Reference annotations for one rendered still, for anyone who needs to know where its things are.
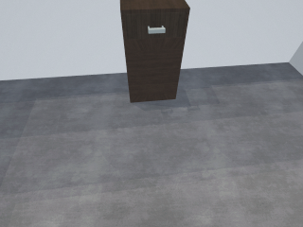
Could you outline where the cabinet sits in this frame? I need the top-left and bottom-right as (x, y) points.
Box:
(119, 0), (190, 103)

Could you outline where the handle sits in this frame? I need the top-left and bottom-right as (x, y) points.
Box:
(148, 26), (166, 34)

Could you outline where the drawer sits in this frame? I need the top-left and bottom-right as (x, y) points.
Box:
(125, 12), (186, 40)

